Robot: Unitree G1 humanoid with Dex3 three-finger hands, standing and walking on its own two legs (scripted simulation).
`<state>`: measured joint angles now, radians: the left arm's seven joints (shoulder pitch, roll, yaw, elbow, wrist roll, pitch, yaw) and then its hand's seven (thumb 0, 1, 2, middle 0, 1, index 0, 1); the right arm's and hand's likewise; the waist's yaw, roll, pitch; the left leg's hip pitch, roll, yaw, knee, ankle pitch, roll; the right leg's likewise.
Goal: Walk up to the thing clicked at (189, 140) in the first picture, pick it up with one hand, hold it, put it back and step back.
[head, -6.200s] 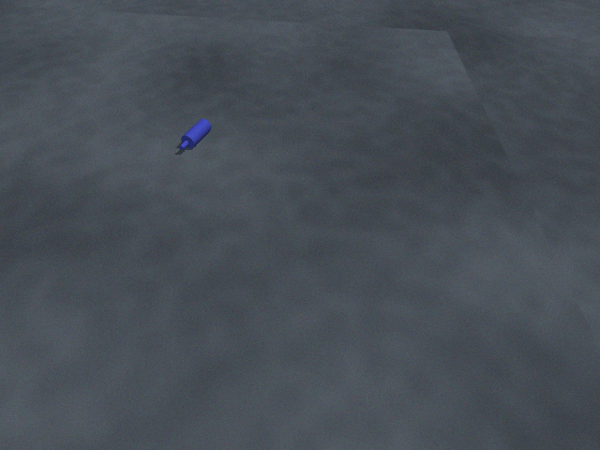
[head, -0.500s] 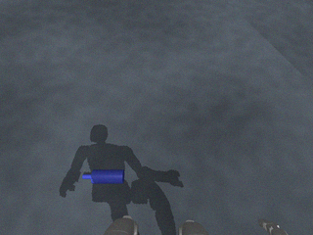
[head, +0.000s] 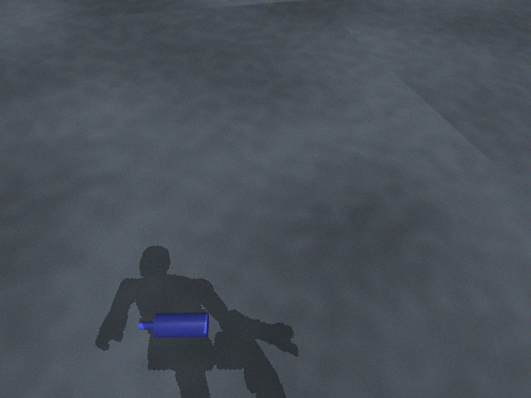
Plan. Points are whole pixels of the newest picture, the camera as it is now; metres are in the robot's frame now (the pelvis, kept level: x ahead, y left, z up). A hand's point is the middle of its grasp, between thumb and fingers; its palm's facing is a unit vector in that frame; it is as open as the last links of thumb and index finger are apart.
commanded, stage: walk up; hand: left
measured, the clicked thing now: (173, 324) +0.46 +0.29 -0.71
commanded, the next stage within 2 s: stand in 1.16 s
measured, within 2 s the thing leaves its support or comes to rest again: neither
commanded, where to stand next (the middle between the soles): +0.08 +0.01 m, yaw +0 degrees
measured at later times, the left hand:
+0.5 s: hand out of the picture +0.10 +0.25 -0.13, palm faces -0.02 -0.93 -0.36, open 7.4 cm
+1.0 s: hand out of the picture +0.09 +0.24 -0.13, palm faces -0.03 -0.94 -0.35, open 7.4 cm
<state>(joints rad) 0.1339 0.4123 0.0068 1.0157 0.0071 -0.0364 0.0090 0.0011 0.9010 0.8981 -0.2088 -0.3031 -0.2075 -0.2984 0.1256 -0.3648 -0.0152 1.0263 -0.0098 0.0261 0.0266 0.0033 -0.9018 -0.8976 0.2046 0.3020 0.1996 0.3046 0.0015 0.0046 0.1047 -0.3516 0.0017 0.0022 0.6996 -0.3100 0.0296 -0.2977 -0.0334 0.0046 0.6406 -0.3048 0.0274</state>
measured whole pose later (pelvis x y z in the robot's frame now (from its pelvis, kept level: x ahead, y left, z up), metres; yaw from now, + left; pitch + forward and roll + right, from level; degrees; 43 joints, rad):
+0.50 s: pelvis +0.01 -0.01 +0.02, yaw +1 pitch -3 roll +0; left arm 0.06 0.36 -0.01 1.14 0.01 -0.03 0.00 0.00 0.90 0.90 -0.21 -0.30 -0.21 -0.30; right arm 0.02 -0.36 -0.02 1.12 0.00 0.02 0.02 0.00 -0.90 -0.90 0.20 0.30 0.20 0.30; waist 0.01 0.01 0.06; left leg -0.19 -0.01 0.00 0.40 -0.17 0.01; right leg -0.15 -0.05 -0.01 0.38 -0.19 0.04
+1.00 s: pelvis +0.02 -0.01 +0.03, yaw +1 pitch -2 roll +0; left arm 0.09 0.35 0.00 1.16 0.01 -0.02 0.00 0.00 0.90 0.90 -0.21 -0.30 -0.21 -0.30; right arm 0.10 -0.35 -0.02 1.16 0.00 0.02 0.02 0.00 -0.90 -0.90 0.20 0.30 0.20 0.30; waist -0.01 0.01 0.06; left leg -0.17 -0.01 -0.01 0.35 -0.15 0.01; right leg -0.12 -0.04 -0.01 0.32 -0.17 0.04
